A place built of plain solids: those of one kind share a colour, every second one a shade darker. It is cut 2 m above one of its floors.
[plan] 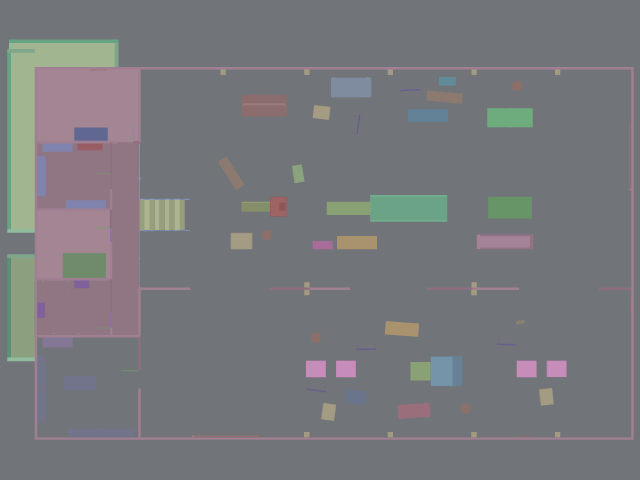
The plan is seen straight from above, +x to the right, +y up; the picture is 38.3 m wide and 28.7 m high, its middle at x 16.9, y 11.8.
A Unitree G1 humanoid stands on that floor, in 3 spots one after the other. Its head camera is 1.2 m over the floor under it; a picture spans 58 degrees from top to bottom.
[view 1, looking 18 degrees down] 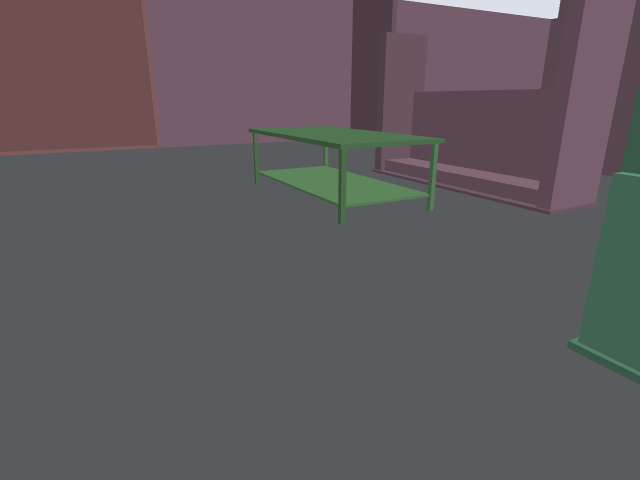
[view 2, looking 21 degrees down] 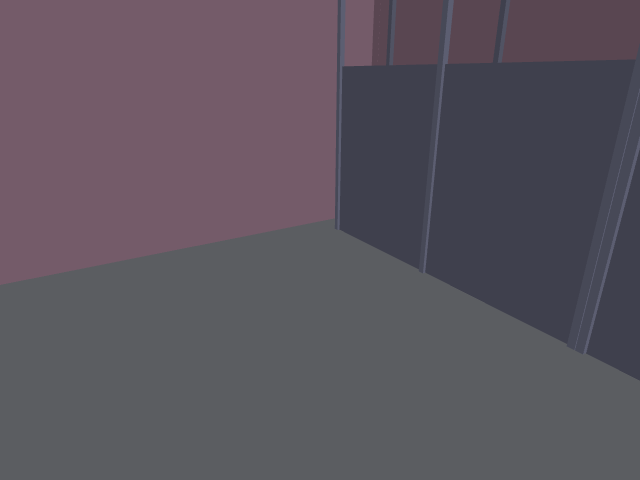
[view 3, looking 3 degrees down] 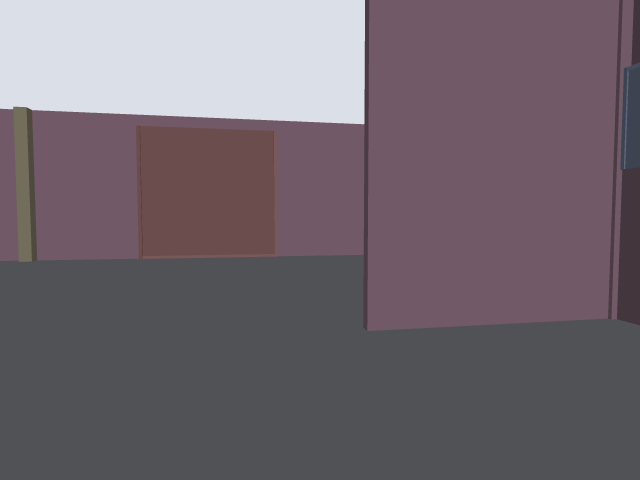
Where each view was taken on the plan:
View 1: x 23.40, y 16.50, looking -28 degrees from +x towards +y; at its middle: ground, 3.88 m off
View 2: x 3.00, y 2.40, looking -32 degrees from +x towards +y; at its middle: ground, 3.35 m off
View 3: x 10.51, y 13.30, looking -101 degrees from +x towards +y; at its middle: wall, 13.57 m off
